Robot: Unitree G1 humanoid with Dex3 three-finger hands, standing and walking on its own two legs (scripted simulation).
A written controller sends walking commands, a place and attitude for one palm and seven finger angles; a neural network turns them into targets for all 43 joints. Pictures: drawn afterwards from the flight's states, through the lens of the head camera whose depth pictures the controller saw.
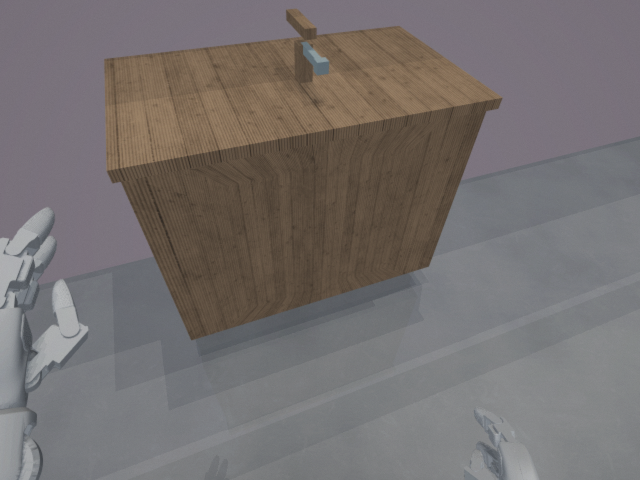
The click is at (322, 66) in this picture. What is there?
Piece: tap's lever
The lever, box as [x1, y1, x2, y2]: [313, 57, 328, 74]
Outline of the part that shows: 325,57 314,58 313,70 316,74 328,73 328,61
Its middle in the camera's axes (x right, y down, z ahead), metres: +0.00 -0.39 +0.87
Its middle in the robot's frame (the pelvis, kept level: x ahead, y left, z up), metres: +0.92 +0.06 +0.11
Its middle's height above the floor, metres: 0.88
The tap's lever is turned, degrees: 0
